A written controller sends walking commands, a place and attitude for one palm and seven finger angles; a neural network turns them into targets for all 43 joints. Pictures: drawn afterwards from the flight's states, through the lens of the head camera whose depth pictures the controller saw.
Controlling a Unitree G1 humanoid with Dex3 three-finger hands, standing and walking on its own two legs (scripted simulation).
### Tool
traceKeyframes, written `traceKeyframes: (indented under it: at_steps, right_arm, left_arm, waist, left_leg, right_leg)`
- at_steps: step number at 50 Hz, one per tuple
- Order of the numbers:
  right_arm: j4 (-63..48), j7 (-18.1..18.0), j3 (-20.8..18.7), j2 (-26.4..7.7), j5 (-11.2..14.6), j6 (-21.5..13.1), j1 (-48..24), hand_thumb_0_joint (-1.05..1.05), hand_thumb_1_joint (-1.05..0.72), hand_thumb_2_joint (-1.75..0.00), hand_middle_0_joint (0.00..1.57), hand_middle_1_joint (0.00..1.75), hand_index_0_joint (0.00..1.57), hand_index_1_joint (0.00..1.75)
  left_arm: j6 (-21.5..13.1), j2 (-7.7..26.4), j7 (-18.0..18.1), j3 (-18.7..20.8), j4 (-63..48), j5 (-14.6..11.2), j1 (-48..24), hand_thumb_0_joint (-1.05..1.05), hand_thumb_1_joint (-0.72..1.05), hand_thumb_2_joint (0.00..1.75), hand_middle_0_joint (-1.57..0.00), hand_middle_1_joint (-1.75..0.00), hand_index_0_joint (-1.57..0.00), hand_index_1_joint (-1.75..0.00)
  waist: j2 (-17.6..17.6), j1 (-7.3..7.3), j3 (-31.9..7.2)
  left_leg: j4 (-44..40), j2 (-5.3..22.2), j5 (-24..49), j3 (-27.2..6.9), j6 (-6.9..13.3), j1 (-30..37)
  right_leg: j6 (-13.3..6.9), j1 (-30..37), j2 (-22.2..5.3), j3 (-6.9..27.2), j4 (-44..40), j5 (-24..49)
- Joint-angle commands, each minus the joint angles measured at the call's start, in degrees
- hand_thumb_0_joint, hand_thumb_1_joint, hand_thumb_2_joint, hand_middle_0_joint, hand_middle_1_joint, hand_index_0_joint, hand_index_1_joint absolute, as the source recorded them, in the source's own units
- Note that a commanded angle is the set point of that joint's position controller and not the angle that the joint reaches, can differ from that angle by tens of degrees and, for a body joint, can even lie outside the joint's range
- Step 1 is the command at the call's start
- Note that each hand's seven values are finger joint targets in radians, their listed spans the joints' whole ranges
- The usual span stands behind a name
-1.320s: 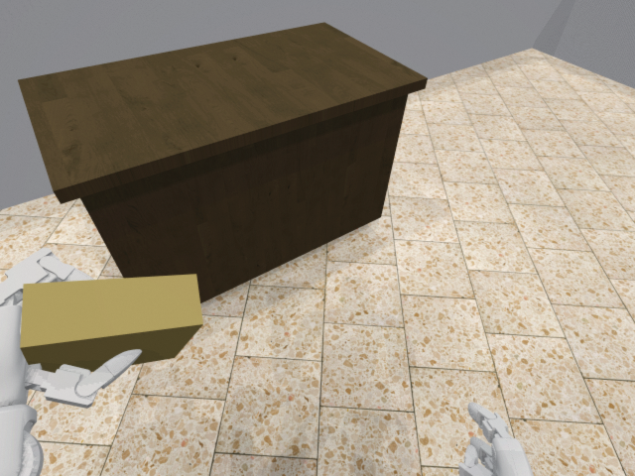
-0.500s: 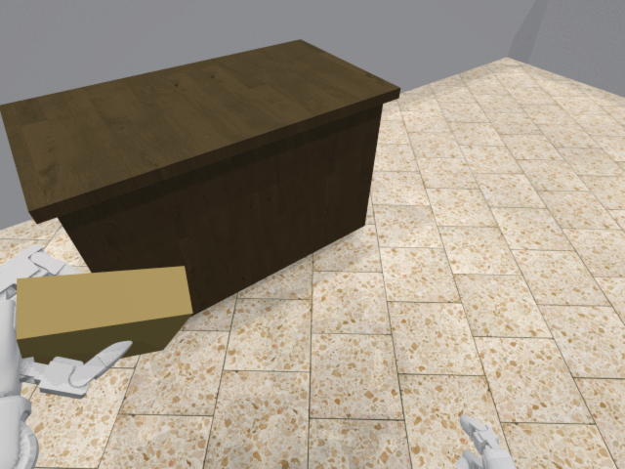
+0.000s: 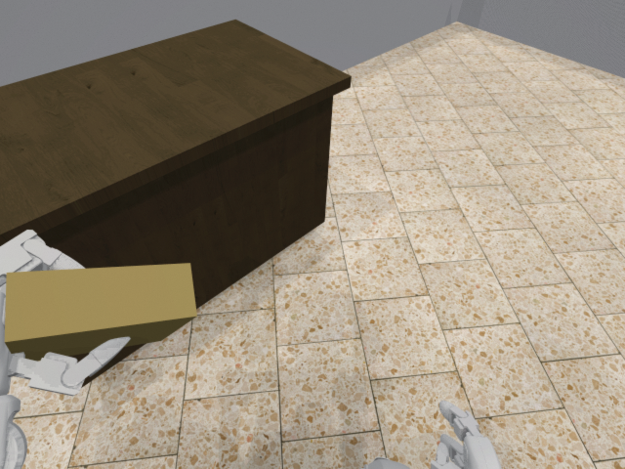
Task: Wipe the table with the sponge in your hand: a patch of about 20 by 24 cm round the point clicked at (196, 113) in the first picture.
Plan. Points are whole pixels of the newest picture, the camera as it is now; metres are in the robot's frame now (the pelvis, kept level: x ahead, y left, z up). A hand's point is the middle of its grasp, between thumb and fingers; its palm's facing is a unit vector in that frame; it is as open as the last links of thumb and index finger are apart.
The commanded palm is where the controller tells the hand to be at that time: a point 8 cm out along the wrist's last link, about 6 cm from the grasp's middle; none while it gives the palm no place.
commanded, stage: walk to a spot facing it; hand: left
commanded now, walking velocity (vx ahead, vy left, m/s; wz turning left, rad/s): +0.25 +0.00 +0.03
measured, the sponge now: (128, 311) +0.23 +0.20 +0.15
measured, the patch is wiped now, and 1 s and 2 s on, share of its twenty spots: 0.00 0.00 0.00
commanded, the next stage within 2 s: turn to face it in 0.02 s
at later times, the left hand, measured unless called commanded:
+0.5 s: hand (162, 233) +0.30 +0.18 +0.19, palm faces +0.46 -0.75 -0.48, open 9.1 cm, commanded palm +0.24 +0.22 +0.18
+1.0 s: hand (149, 339) +0.20 +0.16 +0.17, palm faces +0.65 -0.66 -0.38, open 9.1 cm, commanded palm +0.14 +0.19 +0.18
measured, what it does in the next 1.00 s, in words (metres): steps to the right, turning left: right foot, then left foot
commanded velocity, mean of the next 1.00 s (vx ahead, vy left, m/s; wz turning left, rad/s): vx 0.07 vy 0.02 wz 0.34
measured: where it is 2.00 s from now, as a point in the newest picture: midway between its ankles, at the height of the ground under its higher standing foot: outside the picture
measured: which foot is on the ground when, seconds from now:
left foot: down 0.00-0.12, up 0.14-0.56, down 0.58-0.92, up 0.94-1.00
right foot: up 0.00-0.10, down 0.12-0.60, up 0.62-0.88, down 0.90-1.00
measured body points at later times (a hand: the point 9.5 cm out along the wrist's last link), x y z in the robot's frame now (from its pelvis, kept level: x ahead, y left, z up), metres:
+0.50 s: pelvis +0.11 -0.07 +0.00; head +0.14 -0.08 +0.44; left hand +0.27 +0.21 +0.21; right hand +0.30 -0.32 -0.09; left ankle +0.16 +0.06 -0.71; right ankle +0.12 -0.12 -0.74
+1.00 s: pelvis +0.06 -0.13 -0.01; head +0.08 -0.14 +0.44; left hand +0.16 +0.19 +0.19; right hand +0.28 -0.28 -0.11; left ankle +0.10 +0.03 -0.69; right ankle +0.09 -0.24 -0.74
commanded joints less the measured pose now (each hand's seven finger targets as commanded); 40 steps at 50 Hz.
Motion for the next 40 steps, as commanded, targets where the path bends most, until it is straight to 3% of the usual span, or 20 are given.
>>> traceKeyframes:
  at_steps: [1,4,5,6,7,8,9,10,13,15,23,27,28,29,30,31,32,33,36,40]
  right_arm:
    - [-7.6,-0.9,-4.4,-9.8,0.0,-2.7,-5.0,0.00,-0.90,-0.90,0.20,0.30,0.20,0.30]
    - [-7.6,-1.1,-4.5,-9.2,0.6,-1.8,-5.6,0.00,-0.90,-0.90,0.20,0.30,0.20,0.30]
    - [-7.4,-0.8,-4.8,-8.8,0.9,-1.6,-5.3,0.00,-0.90,-0.90,0.20,0.30,0.20,0.30]
    - [-8.2,-0.6,-4.7,-7.1,1.0,-1.3,-5.7,0.00,-0.90,-0.90,0.20,0.30,0.20,0.30]
    - [-8.8,-0.4,-4.2,-7.8,0.4,-1.3,-7.8,0.00,-0.90,-0.90,0.20,0.30,0.20,0.30]
    - [-7.1,0.2,-5.1,-8.5,0.4,-1.2,-6.4,0.00,-0.90,-0.90,0.20,0.30,0.20,0.30]
    - [-6.9,0.8,-5.0,-8.3,0.6,-0.8,-7.2,0.00,-0.90,-0.90,0.20,0.30,0.20,0.30]
    - [-6.7,0.9,-4.3,-7.6,0.5,-0.2,-8.2,0.00,-0.90,-0.90,0.20,0.30,0.20,0.30]
    - [-7.5,0.7,-4.4,-7.6,0.3,1.6,-8.4,0.00,-0.90,-0.90,0.20,0.30,0.20,0.30]
    - [-8.6,0.3,-4.4,-7.6,0.2,2.2,-8.3,0.00,-0.90,-0.90,0.20,0.30,0.20,0.30]
    - [-10.8,-0.3,-5.2,-8.1,-0.1,2.2,-5.6,0.00,-0.90,-0.90,0.20,0.30,0.20,0.30]
    - [-10.7,-0.7,-5.2,-8.5,0.0,2.2,-4.1,0.00,-0.90,-0.90,0.20,0.30,0.20,0.30]
    - [-10.8,-0.9,-5.2,-8.9,0.2,2.2,-4.0,0.00,-0.90,-0.90,0.20,0.30,0.20,0.30]
    - [-11.1,-1.1,-5.3,-10.0,0.2,1.7,-4.1,0.00,-0.90,-0.90,0.20,0.30,0.20,0.30]
    - [-11.0,-0.6,-4.9,-9.8,0.3,0.8,-3.8,0.00,-0.90,-0.90,0.20,0.30,0.20,0.30]
    - [-9.8,-0.1,-4.7,-9.6,-0.1,0.2,-2.9,0.00,-0.90,-0.90,0.20,0.30,0.20,0.30]
    - [-9.3,0.3,-4.6,-9.8,-0.9,0.0,-4.3,0.00,-0.90,-0.90,0.20,0.30,0.20,0.30]
    - [-9.2,0.5,-4.9,-10.2,-0.5,0.0,-5.4,0.00,-0.90,-0.90,0.20,0.30,0.20,0.30]
    - [-9.4,1.3,-5.9,-10.7,0.3,-1.4,-4.4,0.00,-0.90,-0.90,0.20,0.30,0.20,0.30]
    - [-9.7,1.5,-5.3,-10.4,0.9,-1.7,-4.6,0.00,-0.90,-0.90,0.20,0.30,0.20,0.30]
  left_arm:
    - [-3.5,9.6,1.1,7.0,-10.1,-0.5,-3.7,0.00,0.10,1.30,-1.20,-1.60,-1.20,-1.60]
    - [-2.9,10.1,1.0,7.8,-7.7,-0.7,-3.7,0.00,0.10,1.30,-1.20,-1.60,-1.20,-1.60]
    - [-2.7,10.5,1.0,7.7,-8.3,-0.5,-4.0,0.00,0.10,1.30,-1.20,-1.60,-1.20,-1.60]
    - [-2.8,13.4,1.2,9.6,-9.1,-0.1,-3.9,0.00,0.10,1.30,-1.20,-1.60,-1.20,-1.60]
    - [-3.0,14.9,1.5,11.8,-10.3,-0.6,-3.9,0.00,0.10,1.30,-1.20,-1.60,-1.20,-1.60]
    - [-4.0,13.8,1.1,10.9,-12.3,-1.1,-5.1,0.00,0.10,1.30,-1.20,-1.60,-1.20,-1.60]
    - [-4.2,14.7,0.7,11.9,-13.2,-1.2,-4.4,0.00,0.10,1.30,-1.20,-1.60,-1.20,-1.60]
    - [-4.7,14.8,1.1,13.0,-13.0,-0.7,-0.2,0.00,0.10,1.30,-1.20,-1.60,-1.20,-1.60]
    - [-5.9,12.9,1.9,12.8,-14.8,-0.6,3.9,0.00,0.10,1.30,-1.20,-1.60,-1.20,-1.60]
    - [-6.3,13.0,2.4,13.1,-15.6,-1.0,3.6,0.00,0.10,1.30,-1.20,-1.60,-1.20,-1.60]
    - [-4.1,10.7,3.5,10.6,-13.3,-1.6,4.4,0.00,0.10,1.30,-1.20,-1.60,-1.20,-1.60]
    - [-3.6,10.1,3.6,7.5,-15.3,-1.6,-0.6,0.00,0.10,1.30,-1.20,-1.60,-1.20,-1.60]
    - [-3.6,10.3,3.6,6.7,-16.1,-1.8,-2.2,0.00,0.10,1.30,-1.20,-1.60,-1.20,-1.60]
    - [-3.7,10.8,3.5,6.2,-18.0,-1.9,-4.2,0.00,0.10,1.30,-1.20,-1.60,-1.20,-1.60]
    - [-4.4,11.0,3.2,6.2,-18.7,-2.3,-5.0,0.00,0.10,1.30,-1.20,-1.60,-1.20,-1.60]
    - [-4.6,11.1,2.4,6.3,-15.6,-1.5,-4.2,0.00,0.10,1.30,-1.20,-1.60,-1.20,-1.60]
    - [-4.4,12.3,1.9,6.9,-16.3,-0.8,-5.7,0.00,0.10,1.30,-1.20,-1.60,-1.20,-1.60]
    - [-4.0,12.1,1.7,6.7,-17.2,-0.2,-6.7,0.00,0.10,1.30,-1.20,-1.60,-1.20,-1.60]
    - [-3.7,9.9,1.8,6.5,-18.3,-1.3,-3.6,0.00,0.10,1.30,-1.20,-1.60,-1.20,-1.60]
    - [-2.0,7.4,1.4,5.3,-14.7,-2.8,-0.3,0.00,0.10,1.30,-1.20,-1.60,-1.20,-1.60]
  waist:
    - [13.9,-0.78,-1.2]
    - [7.9,0.62,-6.0]
    - [1.2,1.19,-8.1]
    - [-13.7,1.01,-11.0]
    - [-15.8,1.52,-11.6]
    - [-11.3,0.39,-12.4]
    - [-7.8,0.38,-11.2]
    - [-4.9,0.25,-10.4]
    - [-4.8,-0.12,-10.8]
    - [-5.8,-0.31,-10.3]
    - [-6.7,1.56,-8.9]
    - [-3.2,-0.31,-8.6]
    - [-0.5,-0.90,-8.7]
    - [6.7,-0.74,-8.8]
    - [15.4,0.52,-8.6]
    - [15.9,0.71,-6.7]
    - [14.8,0.74,-5.3]
    - [13.3,0.84,-5.3]
    - [15.0,0.36,-7.8]
    - [14.7,-0.40,-6.1]
  left_leg:
    - [-9.2,11.2,16.7,-5.5,9.3,-0.5]
    - [7.9,7.3,17.5,-1.4,7.6,-4.8]
    - [20.8,3.5,13.1,-0.1,6.3,-9.6]
    - [37.7,-4.1,-7.3,0.1,4.0,-22.2]
    - [47.2,-5.7,-15.3,-8.0,3.6,-26.9]
    - [50.6,-4.1,-12.6,-12.1,2.9,-26.0]
    - [51.0,-2.6,-10.5,-13.6,2.2,-26.2]
    - [50.6,-1.9,-7.8,-12.9,1.3,-26.7]
    - [44.0,-2.0,-4.7,-11.2,0.3,-24.1]
    - [34.5,-1.6,-3.1,-9.0,0.0,-20.7]
    - [13.9,-4.3,-0.9,-3.0,1.4,-16.0]
    - [2.5,-5.0,6.9,-3.9,2.4,-6.0]
    - [-0.6,-3.2,13.9,-6.4,3.7,-2.1]
    - [-3.2,4.9,26.1,-17.8,7.7,1.6]
    - [-5.1,14.1,45.7,-31.6,14.1,4.6]
    - [-6.4,16.9,48.1,-35.4,16.4,4.3]
    - [-7.3,17.1,40.8,-35.1,16.5,0.6]
    - [-7.4,15.0,31.6,-30.4,15.1,-2.6]
    - [-6.6,8.2,21.1,-21.9,11.5,-4.5]
    - [-11.0,6.8,2.9,-21.2,10.0,-10.9]
  right_leg:
    - [0.0,5.1,1.4,-4.9,-12.1,3.4]
    - [-0.6,22.2,4.3,-7.7,-22.3,8.5]
    - [-2.6,28.5,0.2,-1.2,-25.5,10.0]
    - [-8.7,35.5,-12.7,22.2,-29.4,21.9]
    - [-11.6,33.4,-20.1,32.2,-33.7,28.0]
    - [-11.1,32.6,-20.0,28.5,-33.4,27.8]
    - [-11.4,30.1,-20.2,26.3,-32.5,27.1]
    - [-11.3,29.3,-19.0,21.0,-30.9,32.8]
    - [-8.9,26.8,-16.0,9.0,-28.7,44.4]
    - [-8.1,25.0,-15.4,4.7,-28.5,45.9]
    - [-6.8,26.7,-16.1,3.7,-26.7,46.6]
    - [-3.7,21.6,-14.7,2.0,-21.2,39.6]
    - [-1.7,18.9,-12.9,1.3,-17.0,36.2]
    - [0.8,12.7,-8.0,-0.4,-9.8,22.5]
    - [2.6,5.8,-1.4,0.9,-1.7,-5.7]
    - [2.1,1.7,0.2,5.0,4.0,-16.9]
    - [1.7,2.2,-1.0,6.8,5.1,-16.0]
    - [1.7,4.7,-0.7,6.7,4.2,-13.7]
    - [2.0,10.4,2.1,3.4,-3.2,-7.1]
    - [2.5,16.0,4.1,0.6,-9.8,-8.1]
